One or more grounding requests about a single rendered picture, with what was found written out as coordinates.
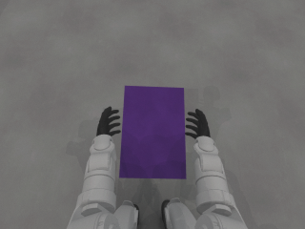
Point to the left robot thigh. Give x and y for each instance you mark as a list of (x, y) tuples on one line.
[(127, 217)]

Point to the robot right upper arm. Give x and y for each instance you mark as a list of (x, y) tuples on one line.
[(211, 220)]

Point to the carton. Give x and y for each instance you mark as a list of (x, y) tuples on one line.
[(153, 140)]

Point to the robot left upper arm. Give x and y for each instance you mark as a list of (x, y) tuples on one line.
[(100, 220)]

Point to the robot left hand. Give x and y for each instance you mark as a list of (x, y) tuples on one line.
[(103, 127)]

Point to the robot right hand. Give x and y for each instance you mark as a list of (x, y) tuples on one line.
[(202, 128)]

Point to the left robot shin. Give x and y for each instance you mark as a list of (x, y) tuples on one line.
[(129, 203)]

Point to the robot right forearm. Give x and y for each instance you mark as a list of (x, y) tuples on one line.
[(211, 184)]

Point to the robot left forearm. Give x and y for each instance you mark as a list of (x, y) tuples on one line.
[(99, 179)]

